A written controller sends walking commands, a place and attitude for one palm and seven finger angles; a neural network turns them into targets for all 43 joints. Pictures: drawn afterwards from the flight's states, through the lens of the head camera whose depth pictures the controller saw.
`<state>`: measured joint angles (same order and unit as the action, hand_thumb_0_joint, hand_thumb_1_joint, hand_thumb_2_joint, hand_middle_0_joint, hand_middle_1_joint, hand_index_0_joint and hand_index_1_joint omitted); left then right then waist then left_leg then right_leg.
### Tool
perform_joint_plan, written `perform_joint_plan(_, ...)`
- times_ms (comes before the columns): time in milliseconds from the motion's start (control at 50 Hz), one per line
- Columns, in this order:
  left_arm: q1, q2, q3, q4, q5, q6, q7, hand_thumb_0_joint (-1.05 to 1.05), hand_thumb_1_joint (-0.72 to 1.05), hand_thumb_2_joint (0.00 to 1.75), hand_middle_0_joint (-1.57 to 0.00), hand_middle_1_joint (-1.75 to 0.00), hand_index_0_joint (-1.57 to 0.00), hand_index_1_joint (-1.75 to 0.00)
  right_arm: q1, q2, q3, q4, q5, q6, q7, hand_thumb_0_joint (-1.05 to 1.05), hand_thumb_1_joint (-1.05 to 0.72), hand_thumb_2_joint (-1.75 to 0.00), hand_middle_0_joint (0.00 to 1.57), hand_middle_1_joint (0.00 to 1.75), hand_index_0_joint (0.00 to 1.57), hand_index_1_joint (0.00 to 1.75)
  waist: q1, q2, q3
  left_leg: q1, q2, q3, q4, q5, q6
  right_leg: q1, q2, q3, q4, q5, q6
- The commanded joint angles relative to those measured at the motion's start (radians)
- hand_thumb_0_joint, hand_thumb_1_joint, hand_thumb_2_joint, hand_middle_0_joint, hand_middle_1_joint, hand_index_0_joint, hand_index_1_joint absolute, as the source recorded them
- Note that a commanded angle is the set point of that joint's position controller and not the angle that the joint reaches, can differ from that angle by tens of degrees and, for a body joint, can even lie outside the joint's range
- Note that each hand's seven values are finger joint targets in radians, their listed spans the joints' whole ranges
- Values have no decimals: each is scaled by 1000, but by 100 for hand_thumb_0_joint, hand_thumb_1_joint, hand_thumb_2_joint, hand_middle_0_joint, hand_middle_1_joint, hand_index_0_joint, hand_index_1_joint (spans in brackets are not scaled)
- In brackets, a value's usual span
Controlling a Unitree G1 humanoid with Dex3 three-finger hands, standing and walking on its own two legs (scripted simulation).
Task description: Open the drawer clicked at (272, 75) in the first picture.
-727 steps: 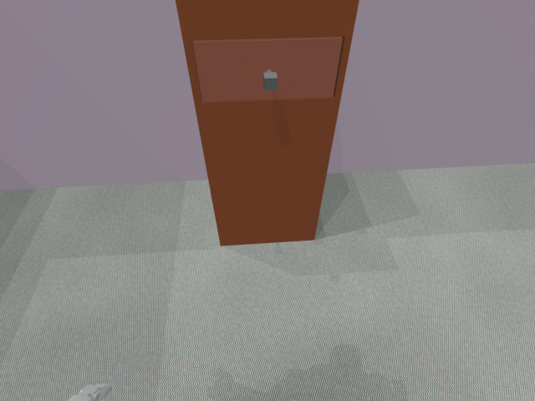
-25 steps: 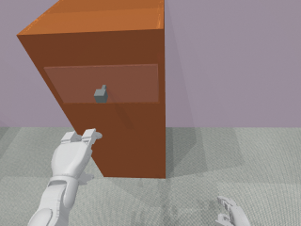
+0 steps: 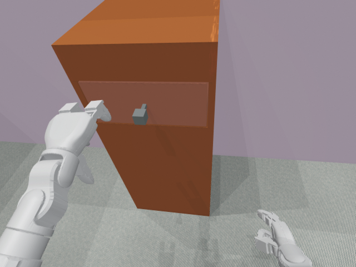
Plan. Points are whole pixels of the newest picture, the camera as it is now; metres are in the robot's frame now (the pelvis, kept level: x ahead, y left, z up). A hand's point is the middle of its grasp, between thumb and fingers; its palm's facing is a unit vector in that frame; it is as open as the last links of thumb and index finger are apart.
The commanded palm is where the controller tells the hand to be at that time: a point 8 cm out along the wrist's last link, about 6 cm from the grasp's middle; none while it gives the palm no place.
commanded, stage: raise the hand with hooked fingers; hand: left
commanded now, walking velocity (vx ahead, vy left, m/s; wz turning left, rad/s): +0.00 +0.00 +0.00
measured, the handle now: (141, 112) +0.52 +0.20 +0.05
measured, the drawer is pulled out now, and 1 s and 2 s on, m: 0.00 0.00 0.00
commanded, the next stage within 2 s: move the hooked fingers above the handle in 0.50 s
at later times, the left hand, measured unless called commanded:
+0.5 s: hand (86, 143) +0.30 +0.23 +0.16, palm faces +0.12 -0.07 -0.99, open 13.8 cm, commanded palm +0.26 +0.24 +0.22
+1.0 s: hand (95, 132) +0.34 +0.23 +0.15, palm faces +0.09 -0.05 -0.99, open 13.8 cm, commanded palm +0.31 +0.24 +0.20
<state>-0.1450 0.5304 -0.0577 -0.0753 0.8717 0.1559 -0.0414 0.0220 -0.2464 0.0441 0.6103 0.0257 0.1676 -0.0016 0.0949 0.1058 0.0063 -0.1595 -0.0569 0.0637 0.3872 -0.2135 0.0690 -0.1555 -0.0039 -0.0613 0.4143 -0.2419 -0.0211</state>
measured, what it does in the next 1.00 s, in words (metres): stands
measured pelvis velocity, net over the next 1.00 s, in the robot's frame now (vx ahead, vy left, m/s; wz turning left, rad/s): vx -0.02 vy -0.01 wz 0.01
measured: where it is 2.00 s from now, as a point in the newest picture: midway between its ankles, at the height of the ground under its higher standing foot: outside the picture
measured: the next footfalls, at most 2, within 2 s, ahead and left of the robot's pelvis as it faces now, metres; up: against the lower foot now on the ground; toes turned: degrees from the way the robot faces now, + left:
none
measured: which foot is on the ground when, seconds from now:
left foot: down 0.00-1.00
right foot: down 0.00-1.00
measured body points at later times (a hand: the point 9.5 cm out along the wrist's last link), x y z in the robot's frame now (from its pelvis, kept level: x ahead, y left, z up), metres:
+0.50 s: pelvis -0.01 +0.00 +0.00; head +0.01 -0.04 +0.45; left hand +0.29 +0.23 +0.21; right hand +0.18 -0.22 -0.12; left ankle +0.00 +0.07 -0.74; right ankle -0.01 -0.10 -0.74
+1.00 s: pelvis -0.02 -0.01 +0.00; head +0.00 -0.04 +0.45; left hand +0.33 +0.24 +0.20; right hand +0.18 -0.23 -0.12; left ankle +0.00 +0.07 -0.74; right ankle -0.01 -0.10 -0.74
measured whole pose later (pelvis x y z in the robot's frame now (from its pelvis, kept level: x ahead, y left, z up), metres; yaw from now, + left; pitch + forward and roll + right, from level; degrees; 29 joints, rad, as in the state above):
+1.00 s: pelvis -0.02 -0.01 +0.00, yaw +1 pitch +1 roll +0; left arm -0.37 0.56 -0.05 0.17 0.86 0.01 -0.06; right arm 0.10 -0.27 0.03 0.66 0.03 0.14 -0.02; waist 0.07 0.09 0.02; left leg -0.23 -0.05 0.05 0.39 -0.18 0.06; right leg -0.22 0.00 -0.08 0.42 -0.21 -0.03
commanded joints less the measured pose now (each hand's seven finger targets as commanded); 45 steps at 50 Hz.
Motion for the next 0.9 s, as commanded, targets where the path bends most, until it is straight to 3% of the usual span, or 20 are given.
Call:
perform_joint_plan(0, -368, 239, 146, -188, -5, -15, -11, 0, -50, 30, -30, -120, -30, -120, -115, -114, -42, -136, 2, -34, -4, 0, -90, -90, 20, 30, 20, 30, -19, -50, -255, 91, 45, -87, -26, 365, -52, 93, 9, 60, -32, 286, -18)
perform_joint_plan(80, -446, 283, 166, -196, -14, -42, -46, 0, -50, 30, -30, -120, -30, -120, -104, -116, -43, -133, 0, -47, -3, 0, -90, -90, 20, 30, 20, 30, -20, -39, -296, 115, 45, -103, -23, 374, -55, 93, 7, 57, -36, 264, -20)
perform_joint_plan(140, -303, 241, 171, -105, -42, -40, -76, 0, -50, 30, -30, -120, -30, -120, -100, -125, -44, -141, 10, -41, 4, 0, -90, -90, 20, 30, 20, 30, -13, -73, -235, 80, 47, -98, -27, 349, -50, 82, 13, 56, -46, 263, -21)
perform_joint_plan(180, -273, 253, 181, -93, -56, -46, -95, 0, -50, 30, -30, -120, -30, -120, -87, -131, -44, -139, 6, -35, 10, 0, -90, -90, 20, 30, 20, 30, -4, -131, -217, 43, 45, -85, -36, 340, -47, 104, 3, 50, -41, 286, -17)
perform_joint_plan(220, -297, 271, 193, -141, -57, -61, -96, 0, -50, 30, -30, -120, -30, -120, -95, -135, -46, -151, 6, -31, 13, 0, -90, -90, 20, 30, 20, 30, -2, -119, -233, 39, 42, -82, -40, 320, -45, 102, 3, 50, -38, 268, -15)
perform_joint_plan(240, -286, 273, 212, -169, -65, -72, -86, 0, -50, 30, -30, -120, -30, -120, -104, -137, -46, -161, 9, -38, 15, 0, -90, -90, 20, 30, 20, 30, -3, -87, -241, 47, 45, -92, -30, 329, -44, 98, 10, 57, -38, 268, -18)
perform_joint_plan(260, -328, 294, 215, -212, -51, -90, -82, 0, -50, 30, -30, -120, -30, -120, -93, -129, -44, -157, 0, -46, 18, 0, -90, -90, 20, 30, 20, 30, 8, -85, -297, 56, 40, -92, -30, 341, -45, 128, 0, 58, -28, 273, -18)
perform_joint_plan(360, -350, 318, 257, -262, -51, -152, -11, 0, -50, 30, -30, -120, -30, -120, -74, -120, -53, -144, -7, -74, 16, 0, -90, -90, 20, 30, 20, 30, 14, -39, -320, 69, 41, -104, -24, 330, -47, 109, -1, 64, -29, 237, -22)
perform_joint_plan(380, -337, 311, 258, -225, -55, -151, 2, 0, -50, 30, -30, -120, -30, -120, -69, -123, -57, -133, -6, -73, 13, 0, -90, -90, 20, 30, 20, 30, 8, -38, -282, 58, 42, -99, -27, 313, -49, 88, 1, 62, -35, 225, -22)
perform_joint_plan(440, -334, 308, 270, -178, -57, -131, 31, 0, -50, 30, -30, -120, -30, -120, -80, -128, -58, -124, 6, -72, 13, 0, -90, -90, 20, 30, 20, 30, 7, -45, -252, 33, 42, -97, -31, 273, -50, 72, 6, 70, -44, 193, -23)
perform_joint_plan(480, -350, 286, 236, -143, -50, -109, 36, 0, -50, 30, -30, -120, -30, -120, -74, -127, -58, -111, 5, -68, 12, 0, -90, -90, 20, 30, 20, 30, 2, -45, -234, 26, 42, -88, -41, 244, -53, 63, -2, 64, -47, 167, -21)
perform_joint_plan(560, -347, 248, 178, -147, -49, -70, 10, 0, -50, 30, -30, -120, -30, -120, -95, -130, -56, -125, 9, -66, 11, 0, -90, -90, 20, 30, 20, 30, -5, -82, -264, 22, 37, -81, -35, 219, -47, 86, -10, 75, -45, 161, -16)
perform_joint_plan(600, -346, 256, 169, -123, -43, -62, -8, 0, -50, 30, -30, -120, -30, -120, -94, -136, -56, -120, 9, -59, 4, 0, -90, -90, 20, 30, 20, 30, -15, -85, -242, 19, 38, -81, -41, 200, -45, 67, -6, 70, -51, 149, -14)
perform_joint_plan(620, -370, 229, 133, -110, -36, -59, -20, 0, -50, 30, -30, -120, -30, -120, -98, -134, -53, -121, 11, -56, 1, 0, -90, -90, 20, 30, 20, 30, -26, -98, -216, 14, 36, -79, -42, 185, -43, 48, -4, 66, -57, 137, -11)
perform_joint_plan(700, -433, 275, 161, -63, -26, -85, -36, 0, -50, 30, -30, -120, -30, -120, -79, -135, -48, -114, 9, -58, -16, 0, -90, -90, 20, 30, 20, 30, -32, -120, -212, 3, 35, -80, -45, 136, -35, 45, -6, 69, -69, 89, -9)
perform_joint_plan(760, -523, 289, 166, -75, -15, -127, -20, 0, -50, 30, -30, -120, -30, -120, -74, -126, -44, -114, 4, -69, -23, 0, -90, -90, 20, 30, 20, 30, -26, -63, -258, 19, 31, -85, -39, 150, -34, 56, -6, 74, -63, 92, -14)
perform_joint_plan(800, -544, 304, 187, -26, -15, -149, 1, 0, -50, 30, -30, -120, -30, -120, -57, -126, -49, -99, 6, -68, -28, 0, -90, -90, 20, 30, 20, 30, -29, -44, -250, 21, 31, -86, -39, 162, -38, 42, -1, 66, -62, 101, -17)
perform_joint_plan(880, -590, 287, 179, 33, -13, -160, 30, 0, -50, 30, -30, -120, -30, -120, -34, -125, -55, -93, 6, -70, -27, 0, -90, -90, 20, 30, 20, 30, -26, -36, -275, 20, 33, -85, -33, 196, -43, 44, -2, 65, -51, 130, -22)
